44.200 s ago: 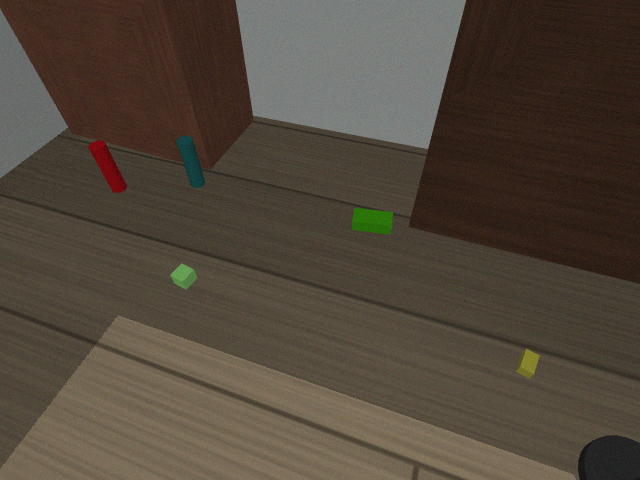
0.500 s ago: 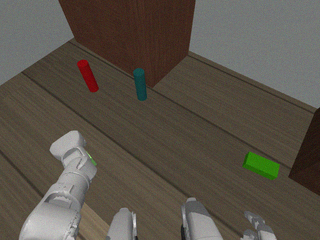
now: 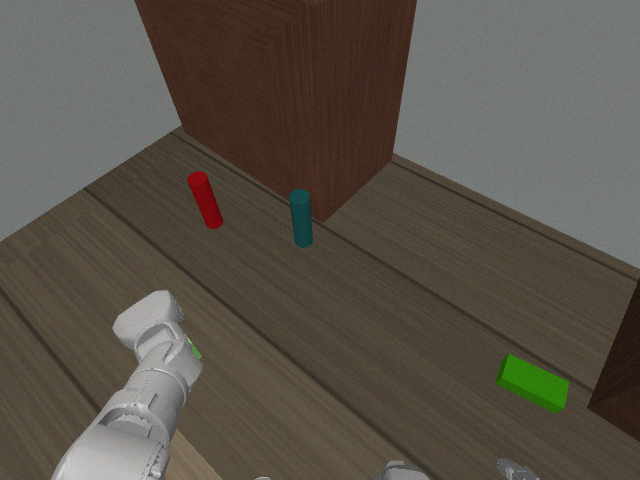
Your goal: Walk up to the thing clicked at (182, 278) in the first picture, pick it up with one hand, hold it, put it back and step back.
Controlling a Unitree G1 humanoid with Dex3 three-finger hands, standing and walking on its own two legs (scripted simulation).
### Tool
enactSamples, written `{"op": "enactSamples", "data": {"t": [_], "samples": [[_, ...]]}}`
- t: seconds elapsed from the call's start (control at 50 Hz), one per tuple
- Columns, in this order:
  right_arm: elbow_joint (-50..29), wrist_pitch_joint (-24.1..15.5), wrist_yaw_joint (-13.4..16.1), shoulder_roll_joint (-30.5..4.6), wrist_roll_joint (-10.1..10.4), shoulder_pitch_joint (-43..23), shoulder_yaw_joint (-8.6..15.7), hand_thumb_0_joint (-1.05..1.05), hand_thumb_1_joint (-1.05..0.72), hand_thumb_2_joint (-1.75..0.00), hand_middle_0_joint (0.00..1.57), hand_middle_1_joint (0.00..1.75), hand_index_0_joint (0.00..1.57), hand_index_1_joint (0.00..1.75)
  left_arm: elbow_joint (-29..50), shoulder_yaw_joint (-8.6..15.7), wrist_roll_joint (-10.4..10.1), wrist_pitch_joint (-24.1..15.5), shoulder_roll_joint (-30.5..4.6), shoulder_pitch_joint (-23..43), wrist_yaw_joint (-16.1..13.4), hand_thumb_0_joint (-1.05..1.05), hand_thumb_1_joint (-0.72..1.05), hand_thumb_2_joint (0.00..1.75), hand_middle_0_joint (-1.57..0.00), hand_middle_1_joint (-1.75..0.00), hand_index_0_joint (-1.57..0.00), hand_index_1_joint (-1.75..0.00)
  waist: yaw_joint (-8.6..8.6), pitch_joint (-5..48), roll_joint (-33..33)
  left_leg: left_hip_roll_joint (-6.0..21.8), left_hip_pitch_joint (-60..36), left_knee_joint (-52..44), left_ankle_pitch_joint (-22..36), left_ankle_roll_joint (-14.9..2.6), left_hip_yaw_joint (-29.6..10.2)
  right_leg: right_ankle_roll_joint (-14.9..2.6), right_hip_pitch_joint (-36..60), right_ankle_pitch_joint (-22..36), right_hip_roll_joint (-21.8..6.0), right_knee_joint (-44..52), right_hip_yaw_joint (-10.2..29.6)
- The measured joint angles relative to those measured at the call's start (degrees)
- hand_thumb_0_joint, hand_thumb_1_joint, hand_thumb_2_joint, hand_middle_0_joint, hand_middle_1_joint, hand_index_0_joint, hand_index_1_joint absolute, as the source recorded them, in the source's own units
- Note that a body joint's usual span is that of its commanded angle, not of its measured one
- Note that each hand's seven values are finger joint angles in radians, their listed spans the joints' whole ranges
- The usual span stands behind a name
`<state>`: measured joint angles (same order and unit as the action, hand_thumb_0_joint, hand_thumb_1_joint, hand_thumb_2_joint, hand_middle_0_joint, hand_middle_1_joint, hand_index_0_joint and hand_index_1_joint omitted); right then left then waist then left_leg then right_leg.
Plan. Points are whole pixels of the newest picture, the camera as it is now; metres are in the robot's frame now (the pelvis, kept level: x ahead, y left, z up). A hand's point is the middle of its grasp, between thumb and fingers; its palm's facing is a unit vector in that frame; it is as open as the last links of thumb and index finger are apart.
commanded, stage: hold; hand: left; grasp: from above
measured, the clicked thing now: (169, 350) +0.33 +0.24 -0.11
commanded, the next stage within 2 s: crouch in 1.94 s
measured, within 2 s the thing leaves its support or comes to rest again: neither
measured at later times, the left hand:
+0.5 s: hand (157, 346) +0.30 +0.22 -0.03, palm faces -0.31 -0.30 -0.90, open 8.9 cm
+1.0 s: hand (153, 343) +0.30 +0.22 -0.01, palm faces -0.29 -0.30 -0.91, open 9.0 cm
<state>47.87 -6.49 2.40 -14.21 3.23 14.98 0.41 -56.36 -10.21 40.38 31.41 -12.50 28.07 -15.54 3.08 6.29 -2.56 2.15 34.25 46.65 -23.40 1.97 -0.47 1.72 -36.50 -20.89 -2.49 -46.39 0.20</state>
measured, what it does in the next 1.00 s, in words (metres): stands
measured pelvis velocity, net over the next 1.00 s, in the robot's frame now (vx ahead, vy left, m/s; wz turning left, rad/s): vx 0.00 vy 0.00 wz -0.01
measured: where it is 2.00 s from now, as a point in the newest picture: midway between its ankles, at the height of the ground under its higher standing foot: outside the picture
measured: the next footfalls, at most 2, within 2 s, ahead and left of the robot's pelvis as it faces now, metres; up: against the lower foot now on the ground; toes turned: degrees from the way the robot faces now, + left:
none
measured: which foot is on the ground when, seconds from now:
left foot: down 0.00-1.00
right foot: down 0.00-1.00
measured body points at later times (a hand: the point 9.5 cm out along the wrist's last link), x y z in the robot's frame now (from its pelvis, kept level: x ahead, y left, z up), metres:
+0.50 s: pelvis -0.01 +0.00 +0.02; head +0.01 -0.02 +0.47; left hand +0.32 +0.23 +0.02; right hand +0.12 -0.25 -0.11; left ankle -0.01 +0.14 -0.70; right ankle +0.02 -0.14 -0.70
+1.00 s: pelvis +0.00 +0.00 +0.02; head +0.00 -0.03 +0.47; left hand +0.31 +0.23 +0.04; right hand +0.14 -0.24 -0.10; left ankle -0.01 +0.14 -0.70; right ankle +0.02 -0.14 -0.70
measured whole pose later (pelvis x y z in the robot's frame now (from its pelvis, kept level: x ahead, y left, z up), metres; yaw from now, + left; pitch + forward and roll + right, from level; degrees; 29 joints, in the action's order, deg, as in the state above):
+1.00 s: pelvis +0.00 +0.00 +0.02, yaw +0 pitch +3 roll +1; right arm 45.7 -7.5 -1.6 -15.0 3.2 10.9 -1.3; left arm -45.0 -14.4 40.8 39.4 -11.2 23.9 -10.2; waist -0.4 3.5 -3.3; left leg 1.8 19.6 34.1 -17.7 1.8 0.5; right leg 1.8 -22.7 -15.9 -2.7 -35.2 0.6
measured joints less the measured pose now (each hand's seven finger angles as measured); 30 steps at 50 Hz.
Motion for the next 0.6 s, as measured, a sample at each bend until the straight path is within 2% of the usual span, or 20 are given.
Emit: {"op": "enactSamples", "data": {"t": [0.08,0.18,0.6], "samples": [[-0.01,-0.05,-0.53,-0.18,0.04,-0.44,-0.03,0.01,-0.88,-0.89,0.20,0.30,0.20,0.30,0.42,-0.07,-0.19,0.59,0.53,-0.39,-0.10,0.01,0.20,0.33,-0.77,-0.43,-0.78,-0.42,-0.49,-0.29,0.08,-0.05,-2.69,-2.50,0.99,-0.04,0.13,0.04,2.59,0.88,-0.04,2.29,0.01],[-0.42,-0.02,-1.20,-0.36,-0.06,-1.37,0.02,0.01,-0.88,-0.89,0.20,0.30,0.20,0.30,0.79,-0.76,0.58,0.85,0.67,-0.60,0.29,0.01,0.19,0.33,-0.78,-0.42,-0.78,-0.41,-0.92,-0.68,0.13,-0.21,-5.07,-4.72,2.03,-0.06,0.29,0.04,4.80,1.70,-0.19,4.12,0.08],[-1.71,-0.56,-3.53,-0.62,-0.13,-3.48,-1.02,0.01,-0.89,-0.89,0.20,0.30,0.20,0.30,6.00,-2.82,-0.13,5.06,1.43,-2.41,2.51,0.01,0.20,0.33,-0.78,-0.42,-0.78,-0.41,-2.72,-2.34,-0.17,-0.48,-11.53,-10.36,4.93,-0.16,0.75,0.13,10.87,4.32,-0.38,9.12,0.36]]}}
